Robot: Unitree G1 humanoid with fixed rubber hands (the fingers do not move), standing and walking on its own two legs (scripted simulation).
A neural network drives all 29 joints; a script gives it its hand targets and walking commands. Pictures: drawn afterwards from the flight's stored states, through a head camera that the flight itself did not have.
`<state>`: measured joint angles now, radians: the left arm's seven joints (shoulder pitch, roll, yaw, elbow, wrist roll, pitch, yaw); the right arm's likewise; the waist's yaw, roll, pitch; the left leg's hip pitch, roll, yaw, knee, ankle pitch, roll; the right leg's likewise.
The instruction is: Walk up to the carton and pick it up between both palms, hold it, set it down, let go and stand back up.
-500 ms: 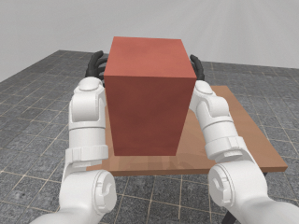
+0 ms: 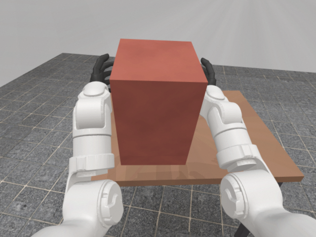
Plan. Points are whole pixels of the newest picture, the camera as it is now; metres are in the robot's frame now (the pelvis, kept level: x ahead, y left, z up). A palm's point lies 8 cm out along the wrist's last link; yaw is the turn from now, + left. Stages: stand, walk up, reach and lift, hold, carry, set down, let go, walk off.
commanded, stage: hold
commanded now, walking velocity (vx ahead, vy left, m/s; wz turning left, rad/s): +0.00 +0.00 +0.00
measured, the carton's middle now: (154, 105) +0.35 +0.01 +0.22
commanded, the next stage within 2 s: set down in 0.82 s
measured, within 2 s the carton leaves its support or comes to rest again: neither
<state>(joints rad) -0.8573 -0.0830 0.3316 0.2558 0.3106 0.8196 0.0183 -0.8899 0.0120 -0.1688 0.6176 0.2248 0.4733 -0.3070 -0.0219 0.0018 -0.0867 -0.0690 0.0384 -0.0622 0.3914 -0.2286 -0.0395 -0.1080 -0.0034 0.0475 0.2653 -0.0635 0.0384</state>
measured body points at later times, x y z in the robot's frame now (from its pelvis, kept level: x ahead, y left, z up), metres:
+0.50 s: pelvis +0.00 +0.00 +0.00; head -0.07 +0.01 +0.44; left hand +0.38 +0.14 +0.27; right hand +0.39 -0.11 +0.25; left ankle +0.00 +0.14 -0.75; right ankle +0.06 -0.15 -0.75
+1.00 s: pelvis +0.00 +0.00 +0.00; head -0.07 +0.01 +0.44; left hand +0.38 +0.14 +0.28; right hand +0.39 -0.12 +0.26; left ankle +0.00 +0.14 -0.75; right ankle +0.06 -0.15 -0.75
